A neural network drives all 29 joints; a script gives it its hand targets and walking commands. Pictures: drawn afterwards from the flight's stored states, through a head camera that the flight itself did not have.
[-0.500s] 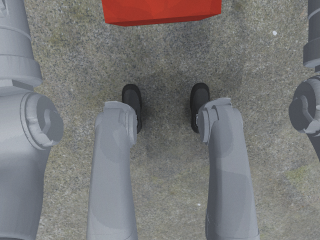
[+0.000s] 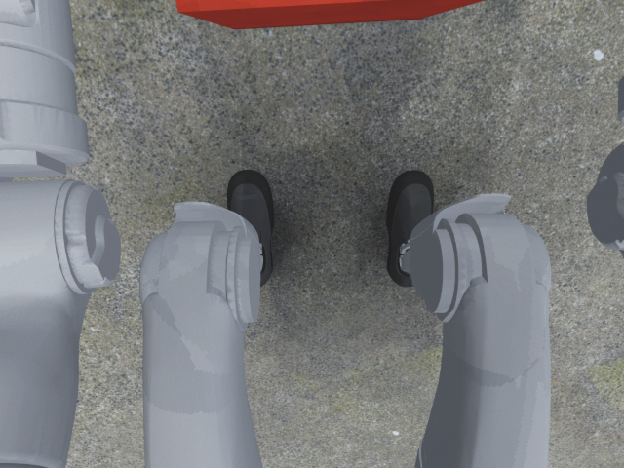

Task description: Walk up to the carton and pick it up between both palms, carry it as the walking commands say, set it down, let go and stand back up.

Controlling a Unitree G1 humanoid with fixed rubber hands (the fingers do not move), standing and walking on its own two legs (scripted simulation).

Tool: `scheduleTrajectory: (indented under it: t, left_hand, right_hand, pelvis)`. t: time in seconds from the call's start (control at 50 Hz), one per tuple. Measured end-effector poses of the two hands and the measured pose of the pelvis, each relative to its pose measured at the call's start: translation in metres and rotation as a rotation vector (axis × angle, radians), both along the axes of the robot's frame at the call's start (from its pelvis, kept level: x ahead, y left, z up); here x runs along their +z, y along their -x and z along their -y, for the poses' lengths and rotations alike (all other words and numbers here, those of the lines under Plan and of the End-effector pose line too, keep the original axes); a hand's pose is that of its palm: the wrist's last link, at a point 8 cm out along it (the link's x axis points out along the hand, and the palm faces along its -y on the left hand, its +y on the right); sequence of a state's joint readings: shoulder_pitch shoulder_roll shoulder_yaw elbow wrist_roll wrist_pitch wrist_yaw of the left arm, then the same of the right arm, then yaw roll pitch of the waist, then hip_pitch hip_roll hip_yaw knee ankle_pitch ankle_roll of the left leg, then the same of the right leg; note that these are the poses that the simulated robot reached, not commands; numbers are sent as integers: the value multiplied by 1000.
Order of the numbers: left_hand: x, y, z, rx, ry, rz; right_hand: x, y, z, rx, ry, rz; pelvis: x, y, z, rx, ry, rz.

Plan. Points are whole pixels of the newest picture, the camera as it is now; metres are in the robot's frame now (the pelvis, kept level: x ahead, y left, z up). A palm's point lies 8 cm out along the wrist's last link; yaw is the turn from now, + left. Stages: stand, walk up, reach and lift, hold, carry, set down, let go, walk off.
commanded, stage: reach and lift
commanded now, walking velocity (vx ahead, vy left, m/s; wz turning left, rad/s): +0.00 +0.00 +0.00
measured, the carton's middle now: out of the picture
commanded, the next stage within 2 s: none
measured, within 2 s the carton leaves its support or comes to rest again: neither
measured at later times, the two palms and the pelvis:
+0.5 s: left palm out of the picture +0.58 +0.20 -0.26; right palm out of the picture +0.57 -0.22 -0.27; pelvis +0.02 +0.00 -0.06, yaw +0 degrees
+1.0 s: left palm out of the picture +0.57 +0.19 -0.27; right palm out of the picture +0.58 -0.19 -0.27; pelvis +0.02 +0.00 -0.06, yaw +0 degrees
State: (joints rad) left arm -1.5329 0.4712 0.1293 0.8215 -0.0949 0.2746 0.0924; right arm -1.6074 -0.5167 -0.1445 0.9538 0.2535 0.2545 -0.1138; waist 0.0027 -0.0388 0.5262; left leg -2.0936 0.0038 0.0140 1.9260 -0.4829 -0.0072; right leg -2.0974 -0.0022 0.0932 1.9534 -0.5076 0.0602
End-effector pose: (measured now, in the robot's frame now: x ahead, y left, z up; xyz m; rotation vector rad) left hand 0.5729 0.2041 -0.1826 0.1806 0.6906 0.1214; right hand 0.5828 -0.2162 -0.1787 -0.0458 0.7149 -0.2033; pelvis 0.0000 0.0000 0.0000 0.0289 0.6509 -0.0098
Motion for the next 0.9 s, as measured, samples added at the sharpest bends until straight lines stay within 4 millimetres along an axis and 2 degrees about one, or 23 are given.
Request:
scheduleTrajectory:
  t: [0.14, 0.3, 0.44, 0.52, 0.76, 0.9]
  left_hand:
    - [-34, -5, -1, -5, -2, 18]
    - [-77, 1, 1, -13, -14, -46]
    - [-76, -8, 4, -11, -9, -12]
    - [-81, -4, 2, -1, -3, -33]
    - [-83, -3, 7, -16, 8, -36]
    - [-83, -3, 11, -34, 7, -36]
  right_hand:
    - [-42, 2, 2, 1, 8, -6]
    - [-84, 9, 1, -9, -18, -42]
    - [-89, 8, -1, -5, -40, -14]
    - [-93, 11, 0, -12, -40, -39]
    - [-90, 7, -5, -4, -41, -18]
    - [-91, 6, -13, 9, -51, -20]
  pelvis:
    - [-28, -7, 1, 6, 2, -12]
    - [-51, -14, 1, 0, 5, -20]
    - [-58, -18, 2, 0, 4, -11]
    - [-60, -18, 2, 0, 4, -7]
    - [-60, -18, 2, -1, 6, -5]
    - [-61, -18, 2, -1, 5, -5]
